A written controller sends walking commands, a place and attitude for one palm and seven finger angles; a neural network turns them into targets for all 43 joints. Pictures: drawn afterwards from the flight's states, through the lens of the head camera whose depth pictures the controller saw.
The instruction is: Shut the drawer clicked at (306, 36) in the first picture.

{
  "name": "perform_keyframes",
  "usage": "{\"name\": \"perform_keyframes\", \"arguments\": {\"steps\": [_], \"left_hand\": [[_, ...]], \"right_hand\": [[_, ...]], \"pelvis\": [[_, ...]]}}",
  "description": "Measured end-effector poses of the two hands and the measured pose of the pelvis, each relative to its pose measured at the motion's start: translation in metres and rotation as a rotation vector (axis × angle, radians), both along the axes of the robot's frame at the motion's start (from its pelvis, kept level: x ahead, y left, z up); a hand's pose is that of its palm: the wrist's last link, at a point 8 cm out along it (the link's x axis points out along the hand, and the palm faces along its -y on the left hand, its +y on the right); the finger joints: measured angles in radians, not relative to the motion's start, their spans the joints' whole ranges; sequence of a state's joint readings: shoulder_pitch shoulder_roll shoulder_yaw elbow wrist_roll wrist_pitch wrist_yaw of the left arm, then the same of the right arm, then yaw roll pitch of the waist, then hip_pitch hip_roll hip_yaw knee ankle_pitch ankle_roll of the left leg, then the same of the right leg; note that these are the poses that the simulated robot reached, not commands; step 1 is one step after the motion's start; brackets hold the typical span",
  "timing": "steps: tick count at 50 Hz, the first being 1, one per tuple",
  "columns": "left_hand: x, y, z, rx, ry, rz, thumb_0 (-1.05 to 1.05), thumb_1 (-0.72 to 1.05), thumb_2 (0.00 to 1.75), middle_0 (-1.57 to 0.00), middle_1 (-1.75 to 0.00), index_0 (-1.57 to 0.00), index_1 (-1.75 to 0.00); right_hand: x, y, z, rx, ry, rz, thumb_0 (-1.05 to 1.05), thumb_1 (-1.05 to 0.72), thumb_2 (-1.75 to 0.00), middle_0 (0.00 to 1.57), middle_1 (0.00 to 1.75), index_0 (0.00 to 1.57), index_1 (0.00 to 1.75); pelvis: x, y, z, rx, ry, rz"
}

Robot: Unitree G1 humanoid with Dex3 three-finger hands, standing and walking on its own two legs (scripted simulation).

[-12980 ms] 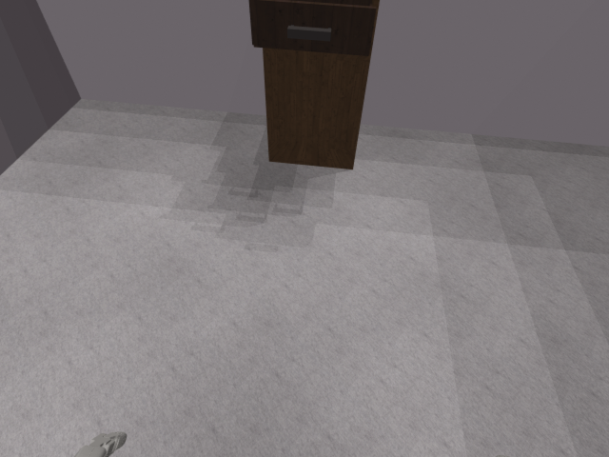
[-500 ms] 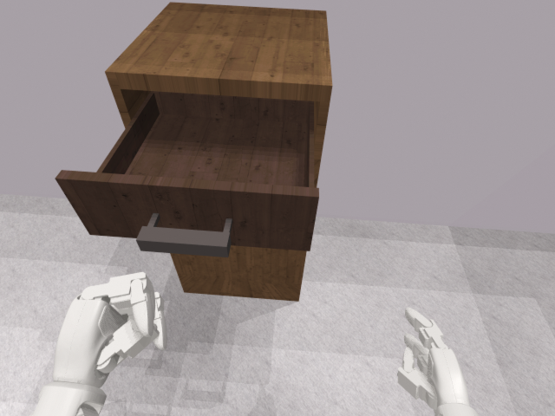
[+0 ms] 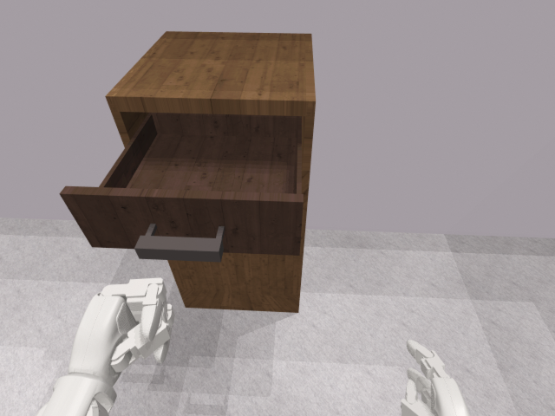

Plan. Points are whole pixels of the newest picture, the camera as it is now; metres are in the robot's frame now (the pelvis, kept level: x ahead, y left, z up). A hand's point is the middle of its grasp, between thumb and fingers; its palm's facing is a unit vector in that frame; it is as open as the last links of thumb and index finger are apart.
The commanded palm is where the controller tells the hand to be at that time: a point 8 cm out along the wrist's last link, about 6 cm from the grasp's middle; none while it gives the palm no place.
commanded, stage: raise the hand and make a fist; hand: left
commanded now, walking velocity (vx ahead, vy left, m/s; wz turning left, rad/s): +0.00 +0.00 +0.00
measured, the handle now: (183, 239) +0.39 +0.20 +0.04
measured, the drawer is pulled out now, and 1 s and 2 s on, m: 0.27 0.27 0.27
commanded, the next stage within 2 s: bring the fist close to the handle in 0.16 s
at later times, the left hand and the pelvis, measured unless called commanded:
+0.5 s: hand (163, 308) +0.22 +0.16 +0.11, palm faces +0.11 -0.99 -0.07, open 3.3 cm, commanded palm +0.18 +0.21 +0.12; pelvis +0.03 -0.05 +0.00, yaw +1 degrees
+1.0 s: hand (180, 308) +0.25 +0.16 +0.06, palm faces +0.01 -1.00 -0.02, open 3.3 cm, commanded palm +0.23 +0.22 +0.07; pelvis +0.02 -0.01 -0.01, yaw +0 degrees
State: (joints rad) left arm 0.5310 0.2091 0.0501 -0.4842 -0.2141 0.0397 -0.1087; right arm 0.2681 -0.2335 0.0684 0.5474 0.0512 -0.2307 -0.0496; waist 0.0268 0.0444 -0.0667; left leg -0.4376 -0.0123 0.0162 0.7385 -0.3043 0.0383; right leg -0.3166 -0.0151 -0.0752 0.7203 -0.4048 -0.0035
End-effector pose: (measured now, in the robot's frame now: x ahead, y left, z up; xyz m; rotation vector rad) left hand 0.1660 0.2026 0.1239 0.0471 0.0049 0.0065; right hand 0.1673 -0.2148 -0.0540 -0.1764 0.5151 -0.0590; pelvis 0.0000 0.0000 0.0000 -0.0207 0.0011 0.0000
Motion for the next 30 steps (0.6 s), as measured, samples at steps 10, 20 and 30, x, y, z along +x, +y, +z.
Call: {"name": "perform_keyframes", "arguments": {"steps": [10,20,30], "left_hand": [[0.004,0.007,0.018,0.044,-0.082,0.091,0.02,0.9,0.9,-1.4,-1.6,-1.4,-1.6],[0.018,0.007,-0.002,0.032,0.011,0.086,0.02,0.9,0.9,-1.4,-1.6,-1.4,-1.6],[0.033,0.011,-0.022,0.006,0.03,0.068,0.02,0.9,0.9,-1.4,-1.6,-1.4,-1.6]], "right_hand": [[0.003,-0.033,-0.004,0.003,-0.014,-0.025,0.01,-0.9,-0.9,0.21,0.3,0.2,0.3],[0.028,-0.056,-0.002,-0.008,-0.03,-0.041,0.01,-0.9,-0.9,0.21,0.3,0.2,0.3],[0.044,-0.065,-0.005,-0.032,-0.005,-0.042,0.01,-0.91,-0.9,0.21,0.3,0.2,0.3]], "pelvis": [[0.008,-0.025,0.002,0.005,-0.002,0.005],[0.025,-0.043,0.005,0.018,0.022,0.007],[0.038,-0.044,0.004,0.024,0.057,0.009]]}}
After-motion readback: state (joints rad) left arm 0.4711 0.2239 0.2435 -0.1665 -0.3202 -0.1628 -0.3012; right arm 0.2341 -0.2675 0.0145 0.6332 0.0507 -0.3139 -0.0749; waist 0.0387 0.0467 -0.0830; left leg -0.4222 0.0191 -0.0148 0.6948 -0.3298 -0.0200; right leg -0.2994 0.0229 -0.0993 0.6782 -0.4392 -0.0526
